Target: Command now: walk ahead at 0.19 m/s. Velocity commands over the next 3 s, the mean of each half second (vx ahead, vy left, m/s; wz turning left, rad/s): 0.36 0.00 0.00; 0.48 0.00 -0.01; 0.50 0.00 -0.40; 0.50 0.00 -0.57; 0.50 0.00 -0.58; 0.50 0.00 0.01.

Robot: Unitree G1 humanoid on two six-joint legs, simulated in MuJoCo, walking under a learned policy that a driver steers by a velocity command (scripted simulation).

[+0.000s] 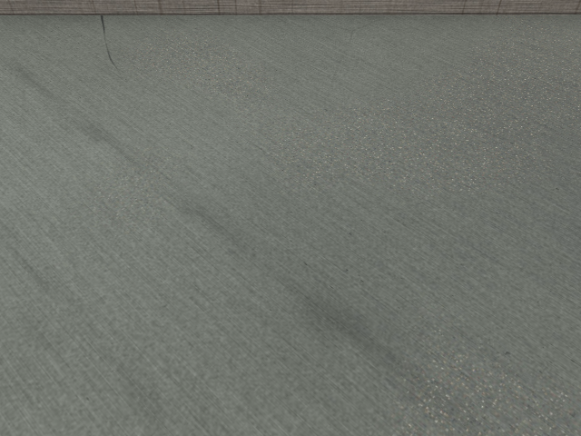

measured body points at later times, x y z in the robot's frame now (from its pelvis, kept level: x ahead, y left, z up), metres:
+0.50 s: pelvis +0.17 -0.04 -0.01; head +0.20 -0.05 +0.44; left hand +0.04 +0.17 -0.14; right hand +0.31 -0.26 -0.15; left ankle +0.30 +0.08 -0.70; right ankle +0.02 -0.10 -0.74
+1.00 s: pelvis +0.47 +0.00 -0.04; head +0.49 +0.01 +0.41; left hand +0.60 +0.23 -0.18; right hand +0.36 -0.22 -0.18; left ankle +0.37 +0.04 -0.78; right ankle +0.62 -0.14 -0.72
